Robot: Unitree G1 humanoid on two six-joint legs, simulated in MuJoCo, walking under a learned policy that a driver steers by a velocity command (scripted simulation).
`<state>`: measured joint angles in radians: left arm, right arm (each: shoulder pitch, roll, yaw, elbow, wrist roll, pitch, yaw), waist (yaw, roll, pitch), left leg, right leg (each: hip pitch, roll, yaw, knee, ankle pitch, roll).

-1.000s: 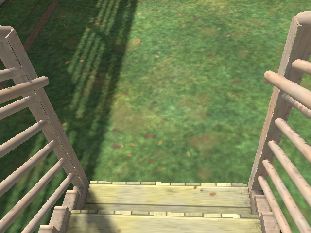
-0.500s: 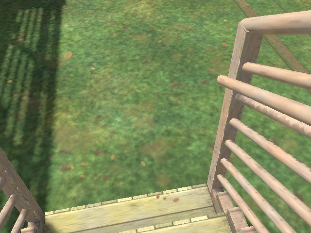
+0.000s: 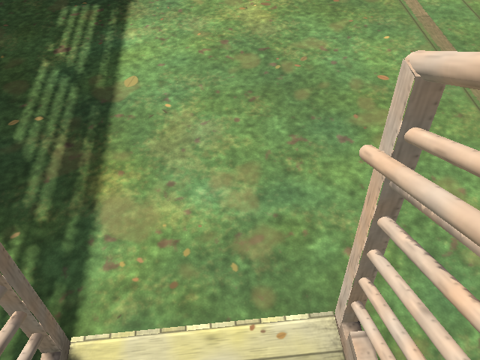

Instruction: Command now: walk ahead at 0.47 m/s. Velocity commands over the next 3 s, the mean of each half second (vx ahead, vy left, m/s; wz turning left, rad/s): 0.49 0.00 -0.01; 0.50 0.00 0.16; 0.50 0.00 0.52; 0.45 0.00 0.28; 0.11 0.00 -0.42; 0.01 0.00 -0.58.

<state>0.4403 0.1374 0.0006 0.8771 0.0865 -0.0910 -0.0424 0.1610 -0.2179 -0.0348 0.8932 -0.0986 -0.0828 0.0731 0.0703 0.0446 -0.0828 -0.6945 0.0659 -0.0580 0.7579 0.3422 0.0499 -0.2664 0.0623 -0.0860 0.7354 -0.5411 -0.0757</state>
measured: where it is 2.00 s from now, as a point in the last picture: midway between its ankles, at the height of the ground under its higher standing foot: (197, 296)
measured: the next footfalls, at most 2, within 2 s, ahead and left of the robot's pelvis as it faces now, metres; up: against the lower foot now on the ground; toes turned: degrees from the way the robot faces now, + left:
left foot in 0.20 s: +0.19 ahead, +0.11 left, -0.17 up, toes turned +3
right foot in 0.64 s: +0.48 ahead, -0.09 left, -0.34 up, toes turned -5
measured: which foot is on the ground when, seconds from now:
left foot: up 0.00-0.18, down 0.20-0.66, up 0.68-1.00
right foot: down 0.00-0.22, up 0.24-0.62, down 0.64-1.00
